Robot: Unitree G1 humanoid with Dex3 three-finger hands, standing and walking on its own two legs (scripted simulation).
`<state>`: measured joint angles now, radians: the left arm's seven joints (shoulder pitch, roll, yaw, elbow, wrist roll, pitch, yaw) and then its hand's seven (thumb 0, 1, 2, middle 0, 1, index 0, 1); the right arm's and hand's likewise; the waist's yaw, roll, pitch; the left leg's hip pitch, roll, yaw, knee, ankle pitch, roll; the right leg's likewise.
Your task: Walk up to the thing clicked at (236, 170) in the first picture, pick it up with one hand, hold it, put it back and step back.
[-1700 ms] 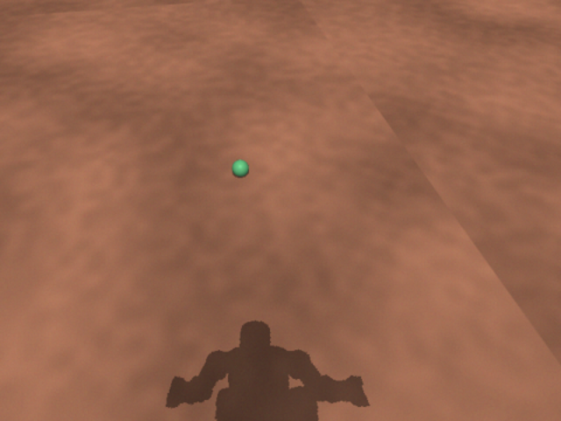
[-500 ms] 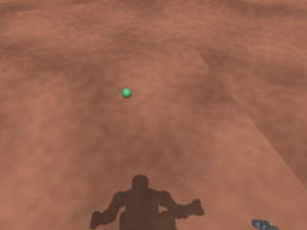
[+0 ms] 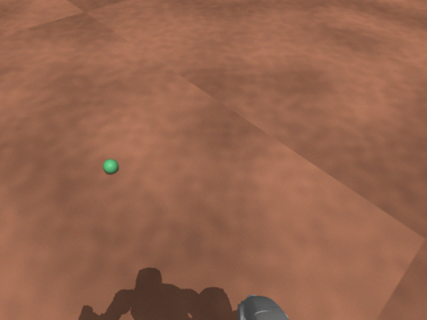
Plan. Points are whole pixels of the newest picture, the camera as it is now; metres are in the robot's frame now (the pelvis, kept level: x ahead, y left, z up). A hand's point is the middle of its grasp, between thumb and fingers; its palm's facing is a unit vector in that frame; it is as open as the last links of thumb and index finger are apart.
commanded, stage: walk up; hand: left
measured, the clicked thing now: (110, 166) +1.09 +0.52 -0.73
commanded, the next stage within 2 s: none
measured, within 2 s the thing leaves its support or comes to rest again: neither
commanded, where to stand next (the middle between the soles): +0.72 +0.76 m, yaw -62 degrees
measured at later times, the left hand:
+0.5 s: hand (33, 256) +0.33 +0.42 -0.15, palm faces -0.30 -0.78 -0.55, open 7.4 cm
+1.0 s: hand (13, 178) +0.57 +0.55 -0.14, palm faces -0.40 -0.66 -0.63, open 7.4 cm
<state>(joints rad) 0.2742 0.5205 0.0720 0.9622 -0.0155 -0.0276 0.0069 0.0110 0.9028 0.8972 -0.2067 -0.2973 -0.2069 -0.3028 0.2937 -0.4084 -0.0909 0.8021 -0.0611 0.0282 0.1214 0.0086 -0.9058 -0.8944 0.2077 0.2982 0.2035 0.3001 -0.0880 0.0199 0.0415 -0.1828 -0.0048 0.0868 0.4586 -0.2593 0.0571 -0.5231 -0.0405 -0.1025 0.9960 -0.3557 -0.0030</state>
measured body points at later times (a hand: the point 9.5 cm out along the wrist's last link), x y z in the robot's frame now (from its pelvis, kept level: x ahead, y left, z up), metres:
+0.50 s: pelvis +0.20 +0.14 -0.04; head +0.22 +0.11 +0.41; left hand +0.34 +0.46 -0.11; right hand +0.26 -0.22 -0.12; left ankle +0.35 +0.30 -0.71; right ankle +0.13 -0.07 -0.74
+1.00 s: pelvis +0.36 +0.29 -0.05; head +0.38 +0.24 +0.40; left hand +0.59 +0.59 -0.10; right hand +0.26 -0.02 -0.18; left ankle +0.40 +0.37 -0.68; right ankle +0.36 +0.16 -0.74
